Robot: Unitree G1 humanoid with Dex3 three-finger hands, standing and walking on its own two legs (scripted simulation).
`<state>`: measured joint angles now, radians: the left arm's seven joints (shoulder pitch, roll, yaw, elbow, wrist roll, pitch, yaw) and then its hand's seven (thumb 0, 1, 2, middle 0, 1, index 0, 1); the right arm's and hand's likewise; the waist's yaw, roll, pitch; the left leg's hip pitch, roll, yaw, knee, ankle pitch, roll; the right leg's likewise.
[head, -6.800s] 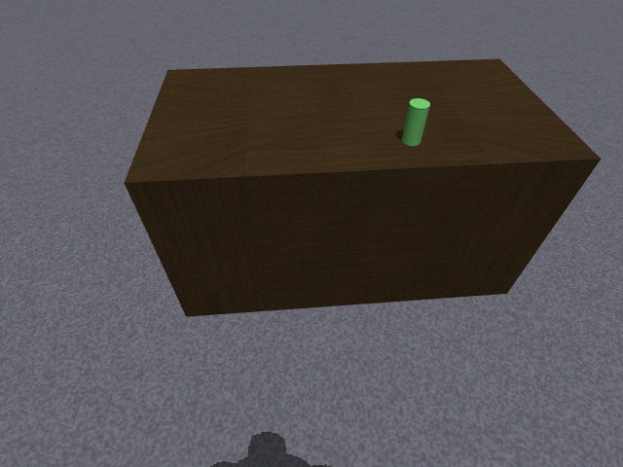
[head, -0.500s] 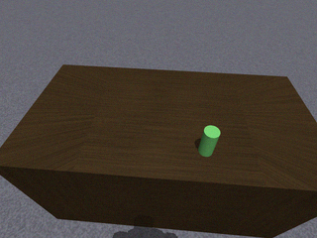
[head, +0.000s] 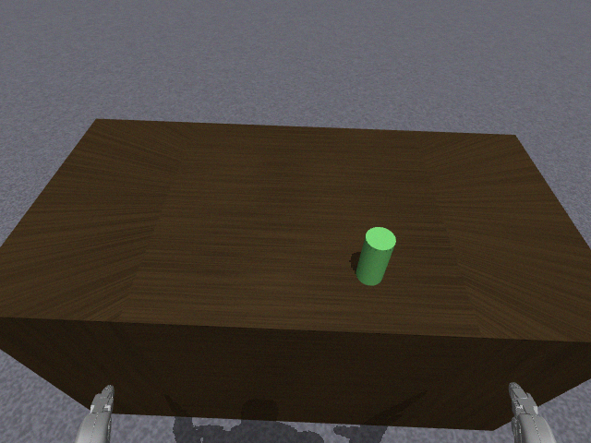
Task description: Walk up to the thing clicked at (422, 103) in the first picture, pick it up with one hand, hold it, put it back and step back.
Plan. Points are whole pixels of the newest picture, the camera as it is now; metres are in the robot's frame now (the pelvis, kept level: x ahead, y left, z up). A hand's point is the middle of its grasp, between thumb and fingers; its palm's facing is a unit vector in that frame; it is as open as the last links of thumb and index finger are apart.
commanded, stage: rise first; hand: right
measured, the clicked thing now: (374, 257) +0.47 -0.14 -0.07
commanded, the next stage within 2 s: go down in 1.00 s
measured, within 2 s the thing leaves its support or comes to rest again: neither
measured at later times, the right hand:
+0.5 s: hand (505, 425) +0.17 -0.25 -0.02, palm faces +0.24 +0.91 -0.33, open 17.6 cm
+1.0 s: hand (520, 427) +0.17 -0.25 +0.01, palm faces +0.26 +0.90 -0.34, open 17.7 cm
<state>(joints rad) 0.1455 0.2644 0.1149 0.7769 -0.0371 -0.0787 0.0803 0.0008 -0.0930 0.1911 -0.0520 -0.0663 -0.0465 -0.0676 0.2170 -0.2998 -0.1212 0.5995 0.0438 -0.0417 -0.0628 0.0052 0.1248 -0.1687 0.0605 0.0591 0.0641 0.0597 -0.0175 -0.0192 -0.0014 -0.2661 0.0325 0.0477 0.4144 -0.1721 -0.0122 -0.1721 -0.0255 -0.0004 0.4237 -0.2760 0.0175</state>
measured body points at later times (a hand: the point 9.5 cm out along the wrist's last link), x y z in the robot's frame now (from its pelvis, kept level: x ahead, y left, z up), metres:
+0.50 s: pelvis +0.00 -0.01 +0.00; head -0.01 +0.00 +0.45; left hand +0.16 +0.26 -0.08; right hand +0.16 -0.30 +0.00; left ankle +0.03 +0.13 -0.74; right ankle -0.03 -0.13 -0.74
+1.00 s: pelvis -0.01 +0.00 +0.00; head -0.02 +0.01 +0.45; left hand +0.15 +0.26 -0.08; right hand +0.15 -0.29 +0.04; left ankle +0.03 +0.13 -0.74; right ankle -0.03 -0.13 -0.74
